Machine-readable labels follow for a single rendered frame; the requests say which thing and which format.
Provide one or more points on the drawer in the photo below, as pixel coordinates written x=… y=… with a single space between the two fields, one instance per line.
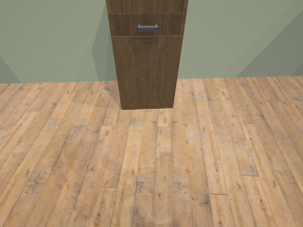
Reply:
x=126 y=23

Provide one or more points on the cabinet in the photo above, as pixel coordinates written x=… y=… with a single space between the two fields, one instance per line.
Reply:
x=147 y=66

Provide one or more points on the handle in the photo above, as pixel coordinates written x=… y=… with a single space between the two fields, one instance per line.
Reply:
x=147 y=28

